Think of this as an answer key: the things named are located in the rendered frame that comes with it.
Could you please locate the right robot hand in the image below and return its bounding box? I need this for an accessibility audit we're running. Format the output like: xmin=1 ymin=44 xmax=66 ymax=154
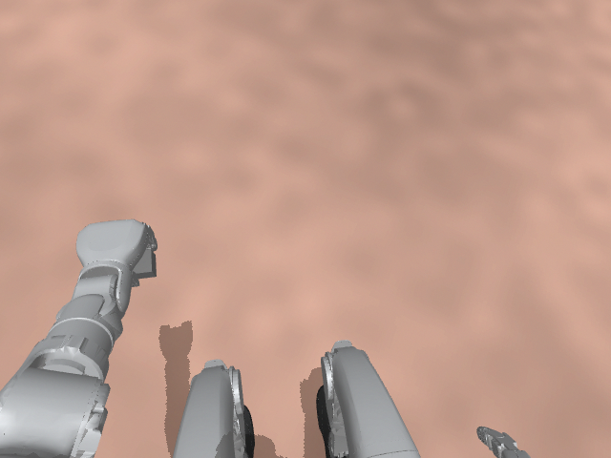
xmin=476 ymin=427 xmax=531 ymax=458

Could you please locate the small box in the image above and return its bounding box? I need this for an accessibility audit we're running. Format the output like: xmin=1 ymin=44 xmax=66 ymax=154
xmin=133 ymin=249 xmax=157 ymax=279

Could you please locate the left robot hand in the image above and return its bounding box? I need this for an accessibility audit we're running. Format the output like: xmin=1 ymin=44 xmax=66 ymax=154
xmin=76 ymin=219 xmax=158 ymax=287

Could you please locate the right robot foot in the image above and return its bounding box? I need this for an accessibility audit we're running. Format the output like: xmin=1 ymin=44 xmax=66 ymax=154
xmin=316 ymin=385 xmax=349 ymax=458

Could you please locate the left robot arm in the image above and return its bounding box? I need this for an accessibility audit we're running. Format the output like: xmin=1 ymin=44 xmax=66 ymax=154
xmin=0 ymin=260 xmax=133 ymax=458

